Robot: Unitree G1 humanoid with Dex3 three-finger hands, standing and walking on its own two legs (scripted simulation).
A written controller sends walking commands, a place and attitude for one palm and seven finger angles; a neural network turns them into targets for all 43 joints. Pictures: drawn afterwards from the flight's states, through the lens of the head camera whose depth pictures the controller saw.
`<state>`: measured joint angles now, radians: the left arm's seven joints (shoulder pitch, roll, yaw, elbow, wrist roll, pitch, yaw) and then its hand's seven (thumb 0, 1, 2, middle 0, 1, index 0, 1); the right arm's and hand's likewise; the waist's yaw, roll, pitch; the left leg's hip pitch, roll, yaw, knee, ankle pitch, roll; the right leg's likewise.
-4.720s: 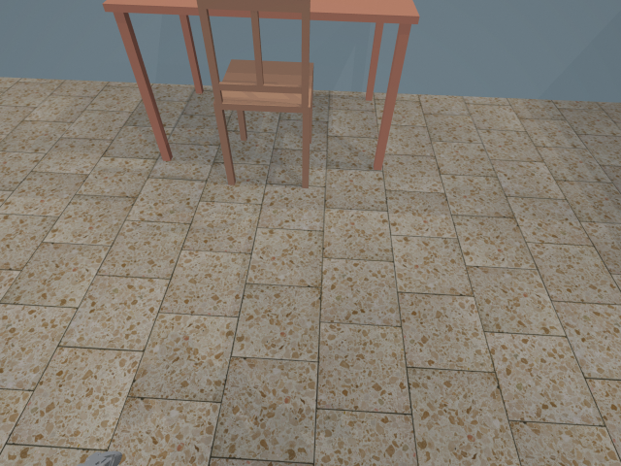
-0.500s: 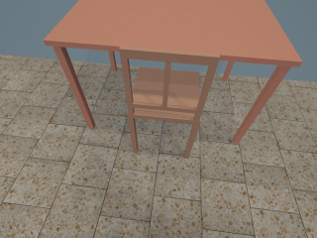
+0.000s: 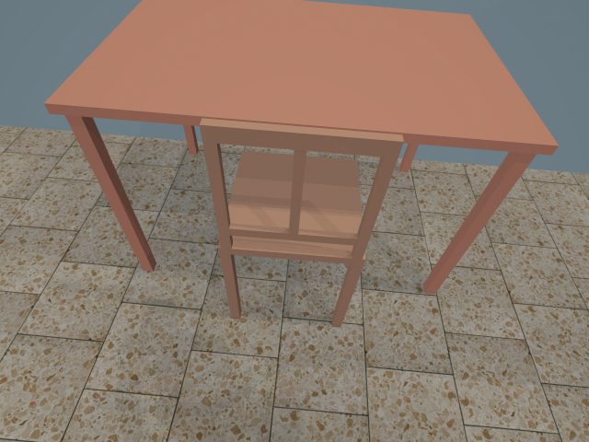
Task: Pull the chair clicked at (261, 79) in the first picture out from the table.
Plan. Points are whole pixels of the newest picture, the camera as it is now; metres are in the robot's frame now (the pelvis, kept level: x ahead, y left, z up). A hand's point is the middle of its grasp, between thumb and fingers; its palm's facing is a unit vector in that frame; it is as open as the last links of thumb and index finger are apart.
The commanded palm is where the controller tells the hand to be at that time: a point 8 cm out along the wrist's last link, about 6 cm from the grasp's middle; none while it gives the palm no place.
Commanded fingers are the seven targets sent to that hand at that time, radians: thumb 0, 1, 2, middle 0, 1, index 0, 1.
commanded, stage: take the last steps up to it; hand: left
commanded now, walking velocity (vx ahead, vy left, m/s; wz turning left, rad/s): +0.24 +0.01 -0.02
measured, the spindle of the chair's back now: (296, 194) +0.63 +0.03 -0.10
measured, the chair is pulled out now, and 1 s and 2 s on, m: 0.00 0.00 0.00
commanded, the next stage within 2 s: come to a stop and stand still in 0.28 s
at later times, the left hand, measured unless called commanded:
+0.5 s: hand (207, 434) +0.16 +0.14 -0.15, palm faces +0.05 -0.97 -0.23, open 7.2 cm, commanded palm none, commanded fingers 0.00 0.90 0.90 -0.20 -0.30 -0.20 -0.30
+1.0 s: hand (187, 418) +0.18 +0.17 -0.16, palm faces +0.03 -0.96 -0.27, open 7.3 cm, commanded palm none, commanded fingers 0.00 0.90 0.90 -0.20 -0.30 -0.20 -0.30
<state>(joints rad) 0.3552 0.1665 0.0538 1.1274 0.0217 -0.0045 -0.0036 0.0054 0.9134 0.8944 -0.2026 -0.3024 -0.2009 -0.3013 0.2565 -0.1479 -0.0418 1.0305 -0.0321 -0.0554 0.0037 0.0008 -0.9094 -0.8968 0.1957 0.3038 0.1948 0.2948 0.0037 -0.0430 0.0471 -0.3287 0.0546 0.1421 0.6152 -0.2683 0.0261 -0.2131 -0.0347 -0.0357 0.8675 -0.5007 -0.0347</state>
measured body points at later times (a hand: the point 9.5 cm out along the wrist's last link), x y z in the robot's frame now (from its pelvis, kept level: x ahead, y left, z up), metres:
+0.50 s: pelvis +0.14 -0.04 +0.02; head +0.17 -0.06 +0.47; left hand +0.16 +0.19 -0.13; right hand +0.17 -0.26 -0.15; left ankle +0.13 +0.09 -0.67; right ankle +0.14 -0.11 -0.72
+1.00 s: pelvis +0.14 -0.03 +0.01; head +0.17 -0.03 +0.46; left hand +0.18 +0.22 -0.14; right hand +0.22 -0.25 -0.14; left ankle +0.21 +0.09 -0.72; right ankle +0.09 -0.15 -0.71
